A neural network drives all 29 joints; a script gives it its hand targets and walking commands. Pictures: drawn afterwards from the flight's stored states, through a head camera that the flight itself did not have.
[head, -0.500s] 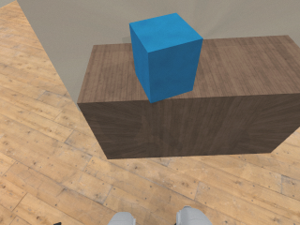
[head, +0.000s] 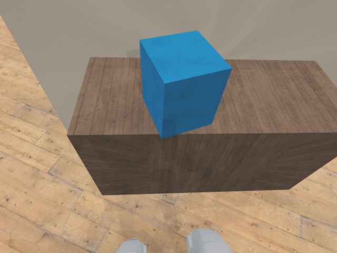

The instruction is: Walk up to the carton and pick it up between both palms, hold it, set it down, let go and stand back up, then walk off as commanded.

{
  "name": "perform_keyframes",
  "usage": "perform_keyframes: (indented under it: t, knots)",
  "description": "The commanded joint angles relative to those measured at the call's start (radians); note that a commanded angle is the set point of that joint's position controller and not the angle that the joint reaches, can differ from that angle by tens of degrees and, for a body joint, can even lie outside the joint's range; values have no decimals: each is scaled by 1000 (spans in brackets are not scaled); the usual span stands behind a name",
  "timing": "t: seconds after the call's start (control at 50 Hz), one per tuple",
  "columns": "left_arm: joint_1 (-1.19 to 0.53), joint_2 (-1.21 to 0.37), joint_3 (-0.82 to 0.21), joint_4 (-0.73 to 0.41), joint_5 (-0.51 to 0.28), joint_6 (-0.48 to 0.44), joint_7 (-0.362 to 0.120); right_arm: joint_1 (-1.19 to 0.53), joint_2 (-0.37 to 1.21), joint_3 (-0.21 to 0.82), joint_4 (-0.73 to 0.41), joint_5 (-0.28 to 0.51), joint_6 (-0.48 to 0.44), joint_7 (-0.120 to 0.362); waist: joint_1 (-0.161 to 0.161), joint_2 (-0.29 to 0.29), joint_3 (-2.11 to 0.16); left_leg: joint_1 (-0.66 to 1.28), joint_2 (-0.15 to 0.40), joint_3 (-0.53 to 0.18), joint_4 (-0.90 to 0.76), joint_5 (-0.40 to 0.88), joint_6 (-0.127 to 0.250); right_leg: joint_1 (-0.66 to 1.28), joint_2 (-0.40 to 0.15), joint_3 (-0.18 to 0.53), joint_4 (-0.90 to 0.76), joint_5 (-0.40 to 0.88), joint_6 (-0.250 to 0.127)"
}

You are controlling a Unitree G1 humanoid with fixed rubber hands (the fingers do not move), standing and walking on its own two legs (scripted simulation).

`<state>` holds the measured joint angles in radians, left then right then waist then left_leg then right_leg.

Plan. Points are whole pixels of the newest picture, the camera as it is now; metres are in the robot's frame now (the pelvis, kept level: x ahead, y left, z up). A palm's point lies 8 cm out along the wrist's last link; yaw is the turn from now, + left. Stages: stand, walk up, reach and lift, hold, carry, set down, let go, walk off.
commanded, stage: walk up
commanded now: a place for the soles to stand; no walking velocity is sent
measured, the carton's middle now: (179, 86) +0.60 -0.06 +0.00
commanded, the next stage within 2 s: none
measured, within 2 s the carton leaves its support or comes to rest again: neither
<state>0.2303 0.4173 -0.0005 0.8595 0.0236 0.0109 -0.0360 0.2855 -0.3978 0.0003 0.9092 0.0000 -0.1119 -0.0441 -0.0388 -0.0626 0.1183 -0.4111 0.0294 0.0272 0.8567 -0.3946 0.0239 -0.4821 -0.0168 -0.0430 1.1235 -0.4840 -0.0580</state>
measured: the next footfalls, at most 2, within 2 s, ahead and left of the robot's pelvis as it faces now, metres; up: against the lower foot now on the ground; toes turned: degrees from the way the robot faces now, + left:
right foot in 0.16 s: +0.13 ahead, -0.15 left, +0.00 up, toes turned -3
right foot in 1.14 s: +0.22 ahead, -0.25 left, +0.00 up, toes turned -2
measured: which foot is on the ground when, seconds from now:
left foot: down 0.00-1.00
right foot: up 0.00-0.14, down 0.16-0.92, up 0.94-1.00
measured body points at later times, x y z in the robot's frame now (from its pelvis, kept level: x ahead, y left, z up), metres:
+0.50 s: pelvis +0.03 -0.05 -0.01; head +0.07 -0.05 +0.44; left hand +0.11 +0.25 -0.13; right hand +0.09 -0.36 -0.13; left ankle +0.04 +0.11 -0.70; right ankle +0.09 -0.15 -0.70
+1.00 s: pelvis +0.04 -0.05 -0.01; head +0.06 -0.05 +0.44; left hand +0.12 +0.25 -0.13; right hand +0.09 -0.37 -0.13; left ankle +0.04 +0.11 -0.70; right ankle +0.08 -0.16 -0.68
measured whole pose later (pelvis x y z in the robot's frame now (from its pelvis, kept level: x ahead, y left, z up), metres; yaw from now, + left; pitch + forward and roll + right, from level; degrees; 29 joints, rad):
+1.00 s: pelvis +0.04 -0.05 -0.01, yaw +1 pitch -3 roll +1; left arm 0.23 0.41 0.00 0.86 0.05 0.02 -0.05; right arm 0.26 -0.39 0.00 1.00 0.00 -0.09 -0.03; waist -0.02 -0.03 0.08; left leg -0.38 0.05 -0.03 0.90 -0.49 -0.01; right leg -0.52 -0.03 -0.04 1.07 -0.49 -0.03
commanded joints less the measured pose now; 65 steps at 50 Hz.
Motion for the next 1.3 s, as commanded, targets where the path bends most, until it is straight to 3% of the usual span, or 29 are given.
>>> perform_keyframes:
  t: [0.0,0.06,0.12,0.14,0.16,0.2,0.26,0.34,0.44,0.5,0.56,0.62,0.68,0.78,0.82,0.84,0.86,0.9,0.94,0.98,1.06,1.08,1.1,1.12,1.14,1.18,1.22,1.24,1.28]
  knots:
    - [-13,189,106,-67,-19,-10,20,81,-326,-116,-62,-14,-13,-23,11,206,-79,217,270,-384,-341,525,195,-177,-52,105,-21,17,40]
    - [10,178,108,-45,-26,-27,28,-10,-304,-111,-89,-14,-6,-16,43,195,-109,32,290,-310,-298,603,222,48,-76,50,-196,59,19]
    - [67,169,112,11,-23,-47,41,-109,-241,-72,-89,-1,21,-6,99,173,-116,-108,159,-146,-91,456,113,306,-4,9,-481,273,-1]
    - [121,190,124,29,-15,-56,48,-78,-193,-63,-81,2,28,-4,114,53,-171,-125,121,-99,86,362,78,371,-59,139,-563,262,-12]
    - [70,270,118,-1,3,-71,54,-19,-144,-51,-87,16,39,2,66,-123,-156,-201,16,-26,249,103,9,307,-270,509,-712,289,-71]
    - [-39,331,122,-18,-15,-67,50,-44,-258,-84,-43,13,65,-10,63,-116,-114,-104,5,-93,229,-262,15,95,-392,679,-802,-32,-183]
    - [-98,274,104,-25,-12,-63,50,-3,-248,-91,0,1,56,1,21,-100,-3,-56,26,-43,105,-197,13,18,-296,451,-758,-109,-131]
    - [-113,254,98,-15,-12,-59,41,48,-221,-93,26,0,52,9,-1,-34,-114,102,14,-3,-84,-52,16,27,-236,338,-636,-8,-93]
    - [-102,196,91,8,-32,-51,41,-128,-279,-90,-7,-12,25,4,63,97,-139,15,163,-335,-289,71,109,129,-60,99,-412,145,9]
    - [-59,244,99,14,-24,-66,50,-131,-228,-72,-1,6,37,4,59,3,-198,-51,76,-151,-102,225,47,274,-153,238,-531,292,-44]
    - [-75,265,100,6,-21,-65,52,-77,-227,-73,18,10,49,2,38,-32,-180,-2,13,-42,13,24,20,163,-292,391,-598,239,-146]
    - [-145,219,82,-22,-17,-51,45,-29,-234,-78,38,-4,36,5,2,78,-164,126,66,-154,-213,123,63,36,-165,218,-510,215,-44]
    - [-102,197,84,1,-22,-50,45,-140,-267,-76,17,-5,34,9,50,61,-186,31,168,-301,-265,168,116,158,-72,101,-411,226,-2]
    - [-67,257,96,19,-17,-63,49,-129,-217,-65,22,10,54,7,48,-51,-143,-40,5,-41,1,30,20,161,-264,381,-666,74,-109]
    - [-114,253,94,1,-13,-59,44,-64,-215,-64,42,1,51,9,22,-56,-141,43,16,-24,-88,-70,30,84,-265,349,-658,-11,-115]
    - [-130,235,83,-3,-10,-52,42,-64,-227,-68,59,-3,48,13,24,-21,-117,76,14,-64,-156,-36,41,31,-223,303,-628,9,-85]
    - [-91,287,130,-86,44,-31,-1,128,-341,-126,83,-8,19,7,-13,-71,-161,158,88,-217,-271,-376,107,-75,-101,228,-475,-363,-66]
    - [-216,226,125,-145,48,-2,-7,211,-490,-177,82,-23,4,-10,-91,251,-31,353,423,-868,-671,-790,266,-528,-14,82,36,-138,36]
    - [-169,260,126,-110,47,-12,-12,101,-457,-164,48,-21,-4,-27,-28,81,-11,335,411,-801,-566,-533,270,-493,-78,151,53,-32,43]
    - [-125,254,137,-103,42,-17,-20,66,-412,-157,38,-24,-9,-35,-11,56,-10,316,384,-708,-510,-397,266,-457,-91,146,48,-32,47]
    - [-100,245,148,-126,19,-21,-43,-8,-430,-159,12,-33,-10,-24,18,262,-50,164,345,-529,-411,-289,235,-262,-107,123,-121,-80,38]
    - [-20,246,154,-98,17,-27,-41,-81,-427,-156,-2,-31,-6,-25,98,247,-67,-3,365,-535,-340,-233,212,-70,-135,180,-184,-10,24]
    - [100,263,167,-48,11,-33,-38,-175,-392,-147,-16,-33,3,-23,163,161,-106,-191,288,-392,-210,-232,166,193,-103,163,-304,5,13]
    - [254,294,184,8,11,-49,-21,-159,-283,-113,-7,-41,5,-20,240,-56,-136,-341,129,-163,160,23,65,442,-81,235,-512,-93,42]
    - [306,366,196,31,13,-53,-9,-82,-142,-64,-3,-16,-1,-8,240,-372,-111,-493,-75,-16,508,-135,1,454,-192,501,-695,-143,18]
    - [171,405,183,-3,2,-38,-1,-96,-283,-96,6,-3,25,-18,181,-144,-70,-503,-67,-122,554,-204,20,329,-337,905,-1008,-493,-49]
    - [96,373,169,-21,-1,-47,10,-66,-310,-101,39,-8,25,-11,122,-27,2,-479,-15,-115,576,-78,6,257,-320,824,-980,-352,18]
    - [51,357,165,-13,-3,-50,16,-31,-300,-99,48,2,33,-11,106,-13,9,-438,17,-118,552,-23,1,247,-285,669,-920,-305,69]
    - [69,334,153,7,-7,-69,23,-26,-274,-89,22,12,41,2,90,13,37,-361,42,-112,459,56,9,211,-263,600,-894,-145,82]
